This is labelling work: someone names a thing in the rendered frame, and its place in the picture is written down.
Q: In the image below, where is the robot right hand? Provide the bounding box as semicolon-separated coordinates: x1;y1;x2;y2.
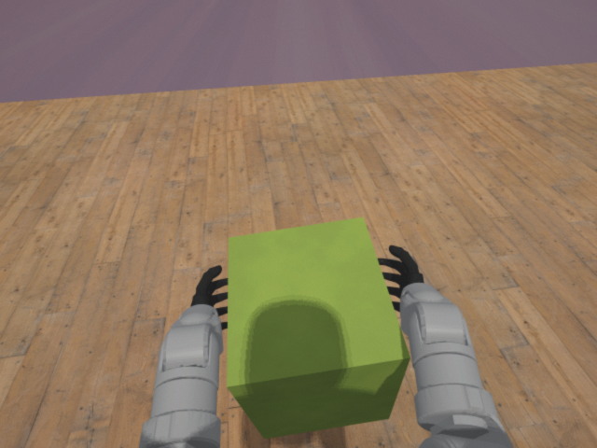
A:
378;245;424;312

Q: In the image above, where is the left robot forearm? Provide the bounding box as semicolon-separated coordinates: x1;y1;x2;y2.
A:
139;304;224;448

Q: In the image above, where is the right robot forearm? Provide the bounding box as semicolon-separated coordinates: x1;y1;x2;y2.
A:
400;283;514;448

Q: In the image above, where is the carton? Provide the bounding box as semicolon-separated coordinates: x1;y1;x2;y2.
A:
227;217;410;439

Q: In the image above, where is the robot left hand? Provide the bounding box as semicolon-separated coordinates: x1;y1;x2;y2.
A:
190;265;228;330

